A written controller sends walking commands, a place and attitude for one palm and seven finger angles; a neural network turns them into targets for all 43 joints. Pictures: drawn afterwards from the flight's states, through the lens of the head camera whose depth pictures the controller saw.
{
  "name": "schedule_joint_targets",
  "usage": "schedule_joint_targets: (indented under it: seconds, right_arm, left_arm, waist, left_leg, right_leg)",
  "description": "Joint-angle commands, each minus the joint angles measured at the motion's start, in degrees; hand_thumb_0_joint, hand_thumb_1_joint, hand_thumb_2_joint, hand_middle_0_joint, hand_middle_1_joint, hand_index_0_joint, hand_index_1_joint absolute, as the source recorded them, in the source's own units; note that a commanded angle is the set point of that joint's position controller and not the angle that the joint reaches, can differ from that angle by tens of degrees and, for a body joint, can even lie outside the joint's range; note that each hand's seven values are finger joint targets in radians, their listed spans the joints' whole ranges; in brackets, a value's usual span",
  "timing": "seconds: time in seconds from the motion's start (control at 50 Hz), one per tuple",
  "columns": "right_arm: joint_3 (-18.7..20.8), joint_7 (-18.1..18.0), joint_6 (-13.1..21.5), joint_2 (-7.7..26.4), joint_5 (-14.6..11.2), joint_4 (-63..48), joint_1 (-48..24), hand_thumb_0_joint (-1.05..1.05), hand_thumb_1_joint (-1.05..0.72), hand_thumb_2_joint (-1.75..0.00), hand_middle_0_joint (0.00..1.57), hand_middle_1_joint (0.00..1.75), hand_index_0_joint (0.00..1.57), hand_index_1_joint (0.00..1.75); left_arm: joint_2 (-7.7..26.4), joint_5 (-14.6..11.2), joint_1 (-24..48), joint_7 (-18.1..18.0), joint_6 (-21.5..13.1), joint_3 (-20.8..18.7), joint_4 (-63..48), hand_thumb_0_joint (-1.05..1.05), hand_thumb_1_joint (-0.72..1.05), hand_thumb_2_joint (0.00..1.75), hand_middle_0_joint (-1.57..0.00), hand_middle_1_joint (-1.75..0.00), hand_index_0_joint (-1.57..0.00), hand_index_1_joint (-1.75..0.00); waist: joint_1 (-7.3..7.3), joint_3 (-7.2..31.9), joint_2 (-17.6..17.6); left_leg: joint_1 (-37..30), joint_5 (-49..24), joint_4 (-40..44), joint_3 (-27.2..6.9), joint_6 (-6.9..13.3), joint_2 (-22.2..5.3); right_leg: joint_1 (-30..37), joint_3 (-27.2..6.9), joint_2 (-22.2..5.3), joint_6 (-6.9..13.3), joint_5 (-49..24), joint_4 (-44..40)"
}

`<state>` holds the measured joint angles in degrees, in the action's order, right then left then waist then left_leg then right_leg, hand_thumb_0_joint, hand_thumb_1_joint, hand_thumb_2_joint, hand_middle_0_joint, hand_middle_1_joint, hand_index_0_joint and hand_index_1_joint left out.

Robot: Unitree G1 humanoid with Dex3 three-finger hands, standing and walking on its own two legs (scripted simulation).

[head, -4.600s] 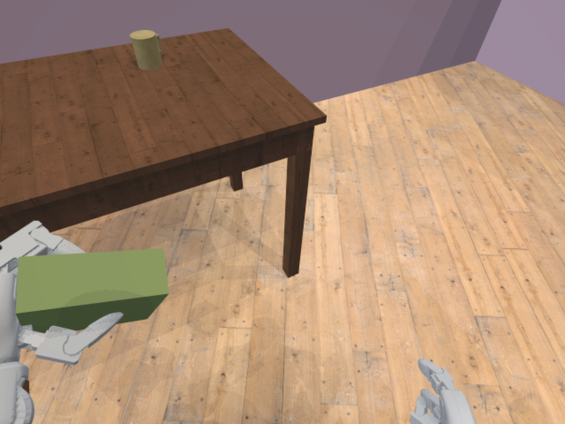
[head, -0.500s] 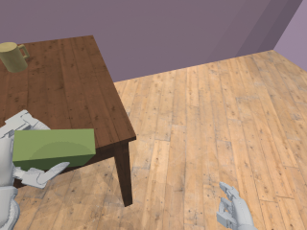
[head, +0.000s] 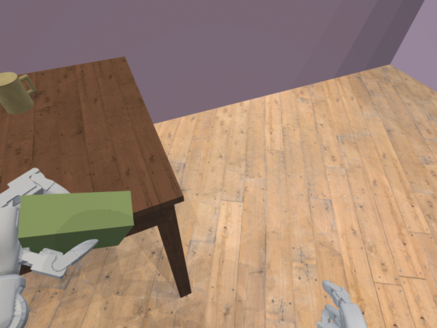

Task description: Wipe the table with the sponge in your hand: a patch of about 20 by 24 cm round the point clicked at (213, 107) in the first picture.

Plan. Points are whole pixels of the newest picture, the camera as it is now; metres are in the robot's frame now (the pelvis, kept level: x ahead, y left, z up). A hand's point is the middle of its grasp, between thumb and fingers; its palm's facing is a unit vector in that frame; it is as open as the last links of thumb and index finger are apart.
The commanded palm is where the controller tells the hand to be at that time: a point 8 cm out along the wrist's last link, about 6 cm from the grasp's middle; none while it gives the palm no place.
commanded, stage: shuffle to correct the standing spot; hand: left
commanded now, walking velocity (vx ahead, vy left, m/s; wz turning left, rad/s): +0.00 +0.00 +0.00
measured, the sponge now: (94, 223) +0.23 +0.21 +0.13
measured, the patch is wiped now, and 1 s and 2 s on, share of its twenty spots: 0.00 0.00 0.00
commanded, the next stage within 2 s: come to a stop and stand still in 0.78 s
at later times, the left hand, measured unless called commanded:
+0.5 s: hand (39, 215) +0.23 +0.28 +0.14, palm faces +0.40 -0.84 -0.37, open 9.2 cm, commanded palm +0.18 +0.31 +0.17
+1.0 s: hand (27, 168) +0.29 +0.32 +0.17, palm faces +0.39 -0.80 -0.44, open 9.2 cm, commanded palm +0.23 +0.36 +0.17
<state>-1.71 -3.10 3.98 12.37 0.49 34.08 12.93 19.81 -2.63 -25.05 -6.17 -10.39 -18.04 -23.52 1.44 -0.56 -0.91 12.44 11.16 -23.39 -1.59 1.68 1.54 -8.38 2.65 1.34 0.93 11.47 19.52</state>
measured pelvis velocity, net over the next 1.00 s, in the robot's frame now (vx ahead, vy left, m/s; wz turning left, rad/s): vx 0.07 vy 0.08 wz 0.03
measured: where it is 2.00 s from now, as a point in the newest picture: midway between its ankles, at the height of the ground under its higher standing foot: outside the picture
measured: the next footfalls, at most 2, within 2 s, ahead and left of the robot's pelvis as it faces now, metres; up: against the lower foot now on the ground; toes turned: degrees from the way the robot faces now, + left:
left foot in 0.78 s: +0.13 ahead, +0.21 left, +0.00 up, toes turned +2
right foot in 1.04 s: +0.13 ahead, +0.01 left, +0.00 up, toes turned +5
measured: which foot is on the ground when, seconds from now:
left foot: down 0.00-0.64, up 0.66-0.76, down 0.78-1.00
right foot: down 0.00-0.78, up 0.80-1.00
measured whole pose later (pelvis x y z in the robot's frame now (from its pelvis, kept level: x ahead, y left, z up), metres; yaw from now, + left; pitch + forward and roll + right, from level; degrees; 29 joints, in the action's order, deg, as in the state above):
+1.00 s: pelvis +0.07 +0.08 -0.02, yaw +2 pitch +0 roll +1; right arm -1.8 -1.0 6.5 9.0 0.0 35.0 13.4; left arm 23.1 -1.9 -25.9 -7.4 -13.6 -22.1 -31.2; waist -0.3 -2.9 1.1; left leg 15.1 17.6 -32.5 1.2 3.1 3.5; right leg -22.6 4.5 -0.3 -0.2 22.7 46.8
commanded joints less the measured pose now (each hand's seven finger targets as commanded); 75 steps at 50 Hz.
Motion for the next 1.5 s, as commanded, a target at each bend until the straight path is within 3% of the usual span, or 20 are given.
schedule_joint_targets:
  seconds: [0.0, 0.3, 0.42, 0.52, 0.56, 0.6, 0.66, 0.72, 0.74, 0.76, 0.8, 0.84, 1.0, 1.08, 1.14, 1.26, 1.38, 1.4, 1.42, 1.48]
  right_arm:
    - [2.91, -0.52, 3.23, 6.57, -0.35, -9.71, -6.00, 0.00, -0.90, -0.90, 0.20, 0.30, 0.20, 0.30]
    - [3.85, 0.10, 2.46, 7.16, -0.36, -9.45, -5.94, 0.00, -0.90, -0.90, 0.20, 0.30, 0.20, 0.30]
    - [3.89, 0.25, 3.05, 8.04, -0.50, -9.93, -5.75, 0.00, -0.90, -0.90, 0.20, 0.30, 0.20, 0.30]
    - [3.97, 0.79, 4.53, 7.66, 0.22, -9.44, -4.47, 0.00, -0.90, -0.90, 0.20, 0.30, 0.20, 0.30]
    - [4.05, 1.28, 4.28, 7.81, -0.06, -9.64, -4.64, 0.00, -0.90, -0.90, 0.20, 0.30, 0.20, 0.30]
    - [4.67, 1.89, 3.81, 7.34, -0.57, -9.91, -4.05, 0.00, -0.90, -0.90, 0.20, 0.30, 0.20, 0.30]
    - [4.80, 2.53, 3.06, 7.50, -0.80, -8.65, -4.73, 0.00, -0.90, -0.90, 0.20, 0.30, 0.20, 0.30]
    - [3.80, 2.18, 1.12, 4.91, -0.71, -7.49, -3.62, 0.00, -0.90, -0.90, 0.20, 0.30, 0.20, 0.30]
    - [4.35, 1.56, 1.66, 6.07, -0.98, -7.71, -3.71, 0.00, -0.90, -0.90, 0.20, 0.30, 0.20, 0.30]
    - [5.32, 1.48, 2.80, 7.32, -0.73, -8.67, -4.00, 0.00, -0.90, -0.90, 0.20, 0.30, 0.20, 0.30]
    - [4.80, 1.24, 4.04, 6.17, 0.04, -8.21, -3.61, 0.00, -0.90, -0.90, 0.20, 0.30, 0.20, 0.30]
    - [5.11, 1.50, 4.41, 6.31, -0.48, -7.63, -3.91, 0.00, -0.90, -0.90, 0.20, 0.30, 0.20, 0.30]
    - [2.76, 0.89, 5.06, 5.39, -0.99, -7.79, -3.75, 0.00, -0.90, -0.90, 0.20, 0.30, 0.20, 0.30]
    - [3.50, 1.14, 4.43, 5.78, -1.40, -7.61, -3.51, 0.00, -0.90, -0.90, 0.20, 0.30, 0.20, 0.30]
    - [2.33, 0.17, 3.87, 4.76, -0.93, -7.49, -5.33, 0.00, -0.90, -0.90, 0.20, 0.30, 0.20, 0.30]
    - [3.03, -1.69, 4.21, 5.92, -0.24, -8.67, -7.20, 0.00, -0.90, -0.90, 0.20, 0.30, 0.20, 0.30]
    - [2.88, -2.13, 4.41, 6.12, -0.04, -8.27, -6.83, 0.00, -0.90, -0.90, 0.20, 0.30, 0.20, 0.30]
    - [4.02, -1.05, 8.19, 6.80, 1.70, -7.08, 2.90, 0.00, -0.90, -0.90, 0.20, 0.30, 0.20, 0.30]
    - [2.35, -0.35, 7.97, 1.49, 0.00, -4.23, -1.79, 0.00, -0.90, -0.90, 0.20, 0.30, 0.20, 0.30]
    - [4.76, 1.29, 8.40, 6.12, -1.81, -7.49, -3.26, 0.00, -0.90, -0.90, 0.20, 0.30, 0.20, 0.30]
  left_arm:
    - [10.52, -0.77, 4.05, -1.07, -3.78, -7.13, -12.97, 0.00, 0.10, 1.30, -1.20, -1.60, -1.20, -1.60]
    - [11.12, -0.69, 5.24, -1.47, -4.04, -6.28, -12.89, 0.00, 0.10, 1.30, -1.20, -1.60, -1.20, -1.60]
    - [11.67, -0.34, 6.25, -1.45, -5.50, -7.34, -16.11, 0.00, 0.10, 1.30, -1.20, -1.60, -1.20, -1.60]
    - [10.72, 0.28, 4.36, -1.44, -6.89, -7.23, -16.47, 0.00, 0.10, 1.30, -1.20, -1.60, -1.20, -1.60]
    - [10.81, 0.47, 2.45, -1.65, -7.16, -8.10, -15.48, 0.00, 0.10, 1.30, -1.20, -1.60, -1.20, -1.60]
    - [11.73, -0.15, 1.15, -1.84, -7.35, -9.02, -14.74, 0.00, 0.10, 1.30, -1.20, -1.60, -1.20, -1.60]
    - [12.45, -0.27, 2.26, -2.48, -8.21, -10.65, -16.14, 0.00, 0.10, 1.30, -1.20, -1.60, -1.20, -1.60]
    - [11.74, 0.23, 3.33, -2.28, -7.32, -10.08, -18.34, 0.00, 0.10, 1.30, -1.20, -1.60, -1.20, -1.60]
    - [11.67, 0.25, 5.49, -2.14, -7.34, -9.54, -21.19, 0.00, 0.10, 1.30, -1.20, -1.60, -1.20, -1.60]
    - [12.04, 0.35, 6.98, -2.28, -7.79, -9.47, -24.44, 0.00, 0.10, 1.30, -1.20, -1.60, -1.20, -1.60]
    - [13.58, 0.91, 3.43, -2.06, -7.73, -10.78, -17.65, 0.00, 0.10, 1.30, -1.20, -1.60, -1.20, -1.60]
    - [12.82, 0.83, 5.76, -2.08, -7.18, -10.08, -20.78, 0.00, 0.10, 1.30, -1.20, -1.60, -1.20, -1.60]
    - [12.22, -0.03, -3.58, -2.57, -5.66, -12.27, -15.26, 0.00, 0.10, 1.30, -1.20, -1.60, -1.20, -1.60]
    - [9.77, -1.21, -0.73, -2.42, -4.34, -10.24, -10.27, 0.00, 0.10, 1.30, -1.20, -1.60, -1.20, -1.60]
    - [10.21, -0.46, -0.59, -2.74, -3.91, -9.50, -11.34, 0.00, 0.10, 1.30, -1.20, -1.60, -1.20, -1.60]
    - [11.53, 0.12, 4.43, -4.28, -3.93, -6.97, -23.44, 0.00, 0.10, 1.30, -1.20, -1.60, -1.20, -1.60]
    - [11.78, 0.21, 4.92, -4.62, -3.69, -8.01, -20.71, 0.00, 0.10, 1.30, -1.20, -1.60, -1.20, -1.60]
    - [55.11, 9.19, 61.66, -3.65, -9.82, -39.56, -29.09, 0.00, 0.10, 1.30, -1.20, -1.60, -1.20, -1.60]
    - [20.18, 3.06, 29.98, -0.61, -6.84, -16.61, 5.52, 0.00, 0.10, 1.30, -1.20, -1.60, -1.20, -1.60]
    - [4.51, -0.78, 10.08, 0.65, -6.84, -3.38, 3.35, 0.00, 0.10, 1.30, -1.20, -1.60, -1.20, -1.60]
  waist:
    - [-0.12, 7.81, -1.11]
    - [-1.10, 3.18, 3.70]
    - [-1.11, 5.00, -9.08]
    - [-0.75, 5.40, -7.52]
    - [-0.29, 7.18, -3.61]
    - [-0.47, 8.39, 10.66]
    - [0.24, 4.14, 11.02]
    - [-3.12, 5.46, -1.71]
    - [-3.86, 6.53, -12.98]
    - [-3.43, 8.25, -25.10]
    - [-2.14, 6.91, -12.15]
    - [-2.30, 4.41, -5.14]
    - [-0.78, 10.00, -2.58]
    - [-1.89, 10.16, 12.90]
    - [-0.61, 6.20, 9.13]
    - [0.26, 10.02, -3.35]
    - [-0.47, 8.07, -6.44]
    - [1.49, -4.41, 0.15]
    - [-0.07, 7.92, 3.07]
    - [0.52, 11.31, -6.85]
  left_leg:
    - [-2.10, -10.11, 2.55, -1.30, -1.59, -1.80]
    - [3.21, 2.29, -7.35, -0.42, 0.17, -0.77]
    - [0.78, -7.09, 1.50, -12.49, 3.89, -7.77]
    - [1.27, -13.25, 0.48, -13.68, 4.53, -10.14]
    - [10.80, -10.81, -6.00, -8.28, 1.97, -6.99]
    - [21.12, -2.75, -22.12, -0.95, -0.72, -0.80]
    - [26.62, 19.43, -31.35, -7.20, 0.00, -6.48]
    - [1.18, 1.83, -7.71, 1.27, -0.52, -2.17]
    - [-7.11, -4.39, -0.83, -3.94, 0.94, -3.19]
    - [-13.91, -16.50, 3.08, -21.70, 6.64, -14.35]
    - [-6.33, -8.97, 4.84, -25.93, 12.87, -17.93]
    - [-4.27, -14.25, 2.69, -21.73, 13.57, -16.37]
    - [5.31, -23.58, -5.93, -5.43, -0.05, -10.10]
    - [11.42, 7.74, -22.39, -0.49, -3.73, -1.45]
    - [11.02, 14.21, -18.00, -0.81, -2.25, -3.09]
    - [-2.46, -15.54, -2.01, -2.59, -0.35, -6.97]
    - [4.87, -8.44, 1.18, -4.43, -1.04, -6.03]
    - [11.37, -9.66, -8.71, 1.62, 0.37, -5.78]
    - [3.03, -9.55, -7.50, 1.45, -0.45, -0.09]
    - [-2.74, -12.39, -1.63, 0.22, -1.22, -3.96]
  right_leg:
    - [2.68, -2.57, -3.05, -0.71, -9.44, -3.01]
    - [-3.36, -9.26, -11.33, 3.13, 9.53, -3.79]
    - [-4.58, 0.15, -2.80, -0.34, 0.51, 16.67]
    - [-4.33, 0.44, -3.10, 0.18, 9.76, 15.05]
    - [7.04, -2.91, -6.47, 2.30, -2.50, 10.60]
    - [14.16, -18.68, -18.95, 8.96, -11.73, 7.02]
    - [10.38, -23.79, -27.42, 12.83, -18.06, 7.20]
    - [-7.87, -5.13, -14.18, 4.03, -6.94, 19.25]
    - [-14.59, 1.10, -5.98, 0.76, -0.88, 31.67]
    - [-25.28, 2.22, -0.22, -2.11, 21.19, 44.87]
    - [-25.61, -3.05, -2.66, -1.02, 23.42, 53.36]
    - [-25.54, -2.89, -4.36, -1.47, 20.47, 48.72]
    - [6.04, 0.26, -2.28, -0.01, -8.46, 5.85]
    - [5.95, -19.20, -19.06, 9.73, -35.02, 3.50]
    - [2.25, -13.51, -18.03, 7.85, -29.20, 2.95]
    - [-1.43, -6.25, -7.04, -0.32, -10.51, 6.01]
    - [4.20, -5.38, -5.06, 0.03, -7.95, 3.82]
    - [-7.81, -11.28, -7.59, -3.65, -13.33, -3.55]
    - [-3.01, -11.60, -10.80, 2.91, -16.42, -0.33]
    - [3.17, -9.06, -8.52, 1.69, -17.27, 4.32]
